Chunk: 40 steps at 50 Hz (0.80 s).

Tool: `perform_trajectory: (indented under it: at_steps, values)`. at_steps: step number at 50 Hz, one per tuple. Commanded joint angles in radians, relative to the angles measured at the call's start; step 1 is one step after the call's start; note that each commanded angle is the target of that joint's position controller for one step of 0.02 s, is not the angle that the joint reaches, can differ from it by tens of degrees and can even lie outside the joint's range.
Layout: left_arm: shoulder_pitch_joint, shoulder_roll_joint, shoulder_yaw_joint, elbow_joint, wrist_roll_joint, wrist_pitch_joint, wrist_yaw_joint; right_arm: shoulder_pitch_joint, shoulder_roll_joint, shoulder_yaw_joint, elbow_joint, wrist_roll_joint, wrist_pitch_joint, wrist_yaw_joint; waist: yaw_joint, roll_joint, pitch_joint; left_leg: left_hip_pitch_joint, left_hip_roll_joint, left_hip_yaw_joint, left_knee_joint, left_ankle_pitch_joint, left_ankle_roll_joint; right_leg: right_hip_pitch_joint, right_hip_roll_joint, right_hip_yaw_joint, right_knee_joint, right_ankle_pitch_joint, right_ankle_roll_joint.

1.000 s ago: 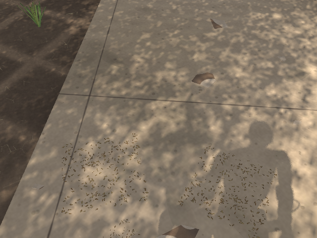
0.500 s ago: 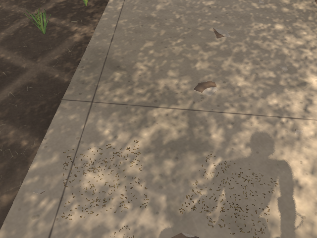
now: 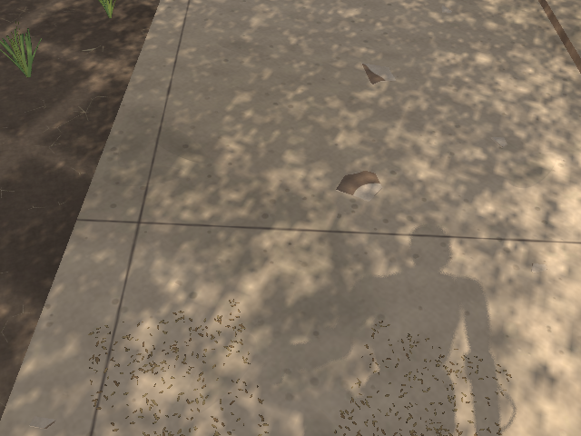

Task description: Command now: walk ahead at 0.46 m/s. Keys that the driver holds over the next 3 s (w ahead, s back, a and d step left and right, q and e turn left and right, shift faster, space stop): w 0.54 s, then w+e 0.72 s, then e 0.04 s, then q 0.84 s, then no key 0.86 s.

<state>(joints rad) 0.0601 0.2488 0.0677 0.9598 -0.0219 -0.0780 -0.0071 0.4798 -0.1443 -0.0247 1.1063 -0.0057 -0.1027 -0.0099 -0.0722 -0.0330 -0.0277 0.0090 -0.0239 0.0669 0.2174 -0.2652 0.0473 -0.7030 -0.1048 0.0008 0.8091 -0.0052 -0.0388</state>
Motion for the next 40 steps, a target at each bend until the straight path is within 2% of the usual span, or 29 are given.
perform_trajectory:
  at_steps: [1,5,7,8,9,10,11,12,13,14,15,16,17,18,19,20,22,24,28,32,34,35,36,37,38,39,40]
  values:
    - [-0.174,0.011,-0.010,-0.090,-0.006,-0.011,-0.015,0.037,-0.179,-0.033,-0.039,0.007,-0.006,-0.014,0.001,0.112,0.147,-0.048,0.233,-0.127,-0.132,0.270,0.116,-0.038,0.028,-0.037,-0.150,0.085,0.007]
    - [-0.264,0.016,-0.019,-0.134,-0.011,-0.022,-0.040,0.072,-0.180,-0.043,-0.026,0.016,0.008,-0.016,-0.005,0.116,0.183,0.061,0.275,-0.100,-0.091,0.350,0.117,-0.035,0.041,-0.044,-0.251,0.050,-0.027]
    - [-0.247,0.041,-0.011,-0.143,-0.011,-0.030,-0.049,0.050,-0.201,-0.053,-0.033,0.016,0.015,-0.017,0.028,0.134,0.154,0.111,0.290,-0.083,-0.020,0.538,0.103,0.042,0.067,-0.060,-0.286,-0.012,-0.056]
    - [-0.197,0.068,0.001,-0.136,-0.009,-0.032,-0.049,0.036,-0.218,-0.059,-0.039,0.015,0.019,-0.018,0.062,0.161,0.107,0.129,0.294,-0.078,0.047,0.736,0.093,0.136,0.099,-0.081,-0.284,-0.047,-0.072]
    - [-0.085,0.106,0.021,-0.110,-0.009,-0.032,-0.045,0.018,-0.232,-0.063,-0.045,0.014,0.025,-0.018,0.123,0.189,0.031,0.129,0.282,-0.060,0.177,0.933,0.079,0.288,0.138,-0.106,-0.279,-0.069,-0.094]
    - [0.105,0.154,0.046,-0.054,-0.011,-0.029,-0.038,-0.007,-0.227,-0.060,-0.056,0.011,0.030,-0.016,0.213,0.189,-0.075,0.042,0.240,-0.031,0.388,0.980,0.050,0.545,0.146,-0.103,-0.283,-0.041,-0.126]
    - [0.299,0.229,0.068,-0.014,0.004,-0.023,-0.025,-0.015,-0.197,-0.045,-0.085,-0.003,0.027,-0.011,0.269,0.081,-0.227,-0.231,0.182,-0.011,0.718,0.640,0.020,0.898,-0.059,0.139,-0.244,-0.072,-0.192]
    - [0.368,0.265,0.067,0.011,0.020,-0.018,-0.029,0.123,-0.032,-0.002,-0.088,0.012,0.002,0.006,0.167,-0.212,-0.404,-0.589,-0.029,-0.093,1.077,-0.229,-0.035,1.187,-0.303,0.685,-0.409,-0.326,-0.358]
    - [0.345,0.180,0.043,0.013,0.015,-0.018,-0.029,0.032,-0.125,-0.024,-0.088,0.043,-0.030,0.012,0.207,-0.150,-0.361,-0.693,-0.001,-0.229,1.206,-0.282,-0.007,1.144,-0.268,0.755,-0.511,-0.381,-0.314]
    - [0.240,0.134,0.030,-0.003,0.006,-0.022,-0.026,-0.076,-0.176,-0.038,-0.129,0.063,-0.042,0.012,0.186,-0.120,-0.191,-0.773,0.052,-0.186,1.228,-0.215,0.008,0.999,-0.240,0.576,-0.522,-0.299,-0.268]
    - [0.145,0.101,0.017,-0.027,0.008,-0.031,-0.028,-0.137,-0.192,-0.041,-0.145,0.057,-0.047,0.001,0.148,0.001,-0.111,-0.728,0.110,-0.163,1.178,-0.114,0.014,0.815,-0.210,0.442,-0.548,-0.172,-0.240]
    - [0.091,0.072,0.009,-0.031,0.021,-0.038,-0.034,-0.161,-0.193,-0.054,-0.149,0.039,-0.040,-0.009,0.108,0.039,-0.056,-0.670,0.145,-0.149,1.117,-0.057,0.015,0.663,-0.176,0.348,-0.573,-0.085,-0.221]
    - [0.073,0.046,0.000,-0.024,0.032,-0.043,-0.037,-0.130,-0.175,-0.058,-0.148,0.032,-0.023,-0.012,0.067,0.021,-0.044,-0.601,0.175,-0.159,1.081,-0.028,0.020,0.574,-0.145,0.284,-0.602,-0.061,-0.213]
    - [0.082,0.041,-0.003,-0.012,0.032,-0.044,-0.039,-0.107,-0.147,-0.058,-0.146,0.032,-0.008,-0.015,0.050,-0.004,-0.030,-0.572,0.184,-0.156,1.047,-0.022,0.021,0.524,-0.132,0.252,-0.630,-0.067,-0.216]
    - [0.098,0.052,-0.002,-0.002,0.028,-0.045,-0.034,-0.106,-0.130,-0.056,-0.152,0.032,0.003,-0.017,0.040,-0.016,-0.006,-0.571,0.194,-0.151,1.008,-0.023,0.017,0.486,-0.123,0.221,-0.657,-0.070,-0.221]
    - [0.113,0.067,0.000,0.007,0.026,-0.045,-0.027,-0.134,-0.131,-0.057,-0.166,0.031,0.011,-0.018,0.036,-0.021,0.024,-0.592,0.203,-0.144,0.961,-0.009,0.008,0.457,-0.120,0.194,-0.680,-0.067,-0.223]
    - [0.154,0.103,0.006,0.017,0.027,-0.044,-0.009,-0.225,-0.151,-0.061,-0.204,0.018,0.017,-0.020,0.048,-0.010,0.060,-0.671,0.212,-0.132,0.854,0.086,-0.020,0.460,-0.118,0.163,-0.708,-0.042,-0.228]
    - [0.193,0.116,0.008,0.022,0.024,-0.038,0.004,-0.304,-0.155,-0.060,-0.231,0.010,0.015,-0.014,0.068,-0.003,0.072,-0.718,0.208,-0.120,0.719,0.212,-0.034,0.495,-0.102,0.126,-0.710,-0.005,-0.210]
    - [0.276,0.129,0.009,0.033,0.010,-0.030,0.011,-0.465,-0.134,-0.045,-0.272,0.017,0.006,0.004,0.123,-0.004,0.092,-0.653,0.148,-0.063,0.454,0.375,-0.039,0.528,-0.063,0.058,-0.703,0.016,-0.167]
    - [0.355,0.139,0.016,0.054,-0.002,-0.010,0.014,-0.578,-0.148,-0.039,-0.318,0.028,-0.007,0.028,0.153,-0.014,0.118,-0.659,0.111,-0.075,0.320,0.320,-0.039,0.653,-0.110,0.109,-0.624,-0.006,-0.165]
    - [0.349,0.153,0.024,0.052,-0.004,0.000,0.020,-0.558,-0.180,-0.047,-0.326,0.030,-0.018,0.037,0.122,-0.037,0.101,-0.596,0.096,-0.088,0.273,0.262,-0.024,0.692,-0.141,0.148,-0.571,0.017,-0.147]
    - [0.335,0.162,0.028,0.047,-0.003,0.004,0.021,-0.516,-0.200,-0.055,-0.319,0.031,-0.023,0.038,0.093,-0.053,0.078,-0.525,0.080,-0.078,0.262,0.226,-0.015,0.697,-0.144,0.157,-0.527,0.077,-0.137]
    - [0.312,0.160,0.027,0.038,-0.002,0.008,0.021,-0.418,-0.231,-0.071,-0.294,0.028,-0.028,0.035,0.034,-0.055,0.023,-0.385,0.054,-0.057,0.240,0.204,0.005,0.685,-0.113,0.138,-0.422,0.208,-0.116]
    - [0.297,0.126,0.015,0.022,0.007,0.007,0.019,-0.239,-0.288,-0.097,-0.249,0.020,-0.032,0.027,-0.041,-0.038,-0.104,-0.119,0.092,-0.084,0.279,0.225,0.044,0.586,-0.051,0.097,-0.209,0.224,-0.083]
    - [0.315,0.061,-0.003,-0.015,0.023,0.005,0.019,-0.071,-0.373,-0.117,-0.226,-0.001,-0.029,0.016,-0.074,0.116,-0.276,0.213,0.316,-0.343,0.287,0.174,0.114,0.330,0.055,0.021,0.144,-0.068,-0.032]
    - [0.423,-0.025,-0.026,-0.024,-0.004,-0.016,0.015,-0.057,-0.393,-0.116,-0.218,-0.008,-0.023,0.024,-0.012,0.394,-0.400,0.409,0.483,-0.772,0.130,0.021,0.230,0.050,0.162,0.065,0.405,-0.590,-0.002]
    - [0.371,0.092,0.003,-0.012,-0.029,-0.023,0.016,-0.101,-0.279,-0.087,-0.233,-0.002,-0.021,0.023,-0.026,0.268,-0.306,0.337,0.441,-0.720,0.103,-0.057,0.192,-0.039,0.098,0.147,0.516,-0.560,-0.007]
